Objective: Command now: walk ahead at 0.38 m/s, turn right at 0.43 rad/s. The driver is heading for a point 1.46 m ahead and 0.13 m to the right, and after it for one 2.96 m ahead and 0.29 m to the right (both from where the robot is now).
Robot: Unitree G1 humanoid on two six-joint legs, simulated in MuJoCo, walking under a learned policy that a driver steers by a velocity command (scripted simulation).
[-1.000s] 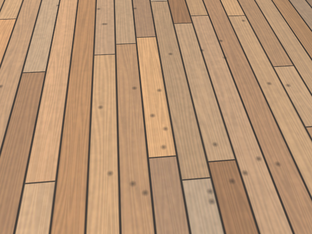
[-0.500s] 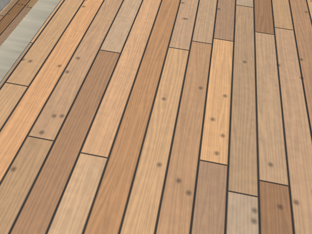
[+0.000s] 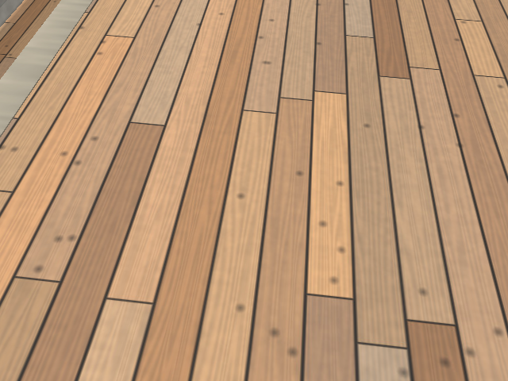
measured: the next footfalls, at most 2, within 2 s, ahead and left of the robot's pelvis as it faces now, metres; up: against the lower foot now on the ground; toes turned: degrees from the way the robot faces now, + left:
right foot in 0.32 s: +0.30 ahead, -0.18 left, +0.00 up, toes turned -15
left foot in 0.90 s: +0.65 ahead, -0.05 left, +0.00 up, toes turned -5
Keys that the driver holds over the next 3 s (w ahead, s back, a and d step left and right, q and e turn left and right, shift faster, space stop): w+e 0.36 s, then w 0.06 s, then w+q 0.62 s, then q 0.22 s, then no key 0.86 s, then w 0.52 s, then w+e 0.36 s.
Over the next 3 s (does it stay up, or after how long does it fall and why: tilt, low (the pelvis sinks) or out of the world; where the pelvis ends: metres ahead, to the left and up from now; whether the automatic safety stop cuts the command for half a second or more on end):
stays up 1.11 -0.03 0.00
